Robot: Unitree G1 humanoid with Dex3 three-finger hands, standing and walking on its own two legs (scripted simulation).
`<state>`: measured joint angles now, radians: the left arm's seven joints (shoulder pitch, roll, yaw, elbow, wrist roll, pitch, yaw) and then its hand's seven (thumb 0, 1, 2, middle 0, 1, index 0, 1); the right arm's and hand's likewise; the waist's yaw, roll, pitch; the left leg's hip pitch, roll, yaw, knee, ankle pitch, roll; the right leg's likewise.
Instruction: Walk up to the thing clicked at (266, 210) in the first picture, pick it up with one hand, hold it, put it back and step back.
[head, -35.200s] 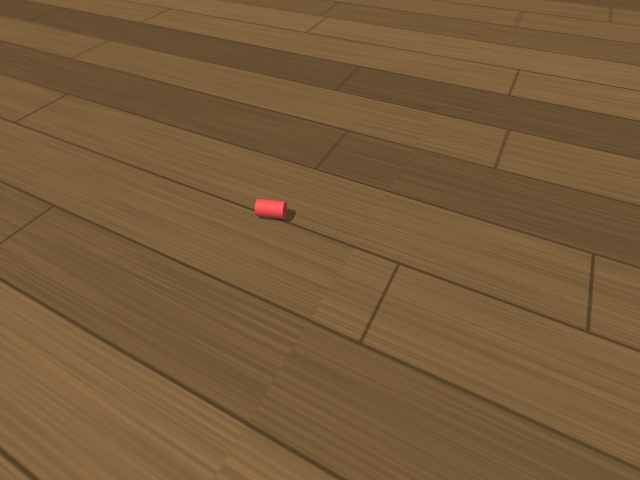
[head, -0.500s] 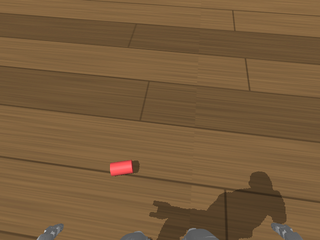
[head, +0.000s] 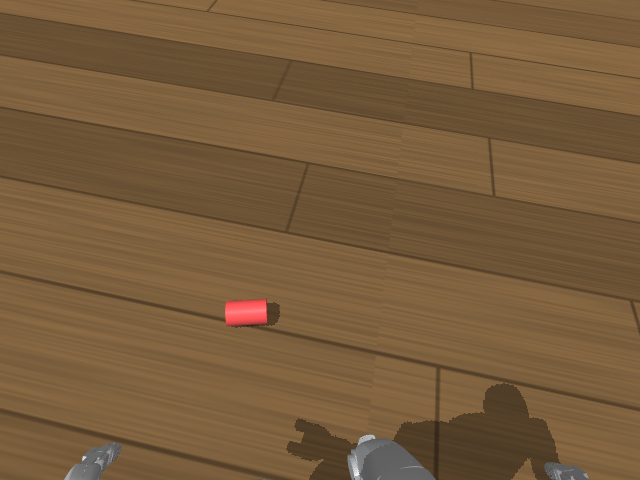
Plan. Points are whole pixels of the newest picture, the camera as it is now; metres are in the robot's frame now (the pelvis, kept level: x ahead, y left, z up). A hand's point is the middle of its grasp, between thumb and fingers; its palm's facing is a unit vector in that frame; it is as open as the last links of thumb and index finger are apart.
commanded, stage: step back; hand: left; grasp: from above
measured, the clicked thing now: (247, 312) +0.66 +0.20 -0.72
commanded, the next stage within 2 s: none
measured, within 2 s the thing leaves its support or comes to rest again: neither
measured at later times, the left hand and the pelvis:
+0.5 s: hand out of the picture -0.07 +0.21 -0.13, palm faces -0.06 -0.90 -0.43, open 7.3 cm; pelvis -0.15 -0.06 +0.00, yaw -5 degrees
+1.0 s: hand out of the picture -0.21 +0.20 -0.15, palm faces +0.03 -0.93 -0.37, open 7.3 cm; pelvis -0.32 -0.07 +0.00, yaw +0 degrees
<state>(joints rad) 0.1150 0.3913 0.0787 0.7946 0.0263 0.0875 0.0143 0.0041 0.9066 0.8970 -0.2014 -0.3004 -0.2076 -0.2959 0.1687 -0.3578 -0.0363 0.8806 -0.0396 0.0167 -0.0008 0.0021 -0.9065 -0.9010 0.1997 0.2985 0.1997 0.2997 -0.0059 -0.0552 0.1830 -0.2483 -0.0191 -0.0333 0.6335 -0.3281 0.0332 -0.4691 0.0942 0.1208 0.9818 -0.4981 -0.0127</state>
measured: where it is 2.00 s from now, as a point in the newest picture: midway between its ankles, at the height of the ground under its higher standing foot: outside the picture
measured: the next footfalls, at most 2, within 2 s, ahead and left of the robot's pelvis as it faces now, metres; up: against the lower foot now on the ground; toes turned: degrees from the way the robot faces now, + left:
right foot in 0.34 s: -0.11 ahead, -0.17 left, +0.00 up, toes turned -3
left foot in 0.74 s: -0.22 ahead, +0.05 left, +0.00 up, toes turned +0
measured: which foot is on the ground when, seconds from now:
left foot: down 0.00-0.38, up 0.40-0.72, down 0.74-1.00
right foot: up 0.00-0.32, down 0.34-0.78, up 0.80-1.00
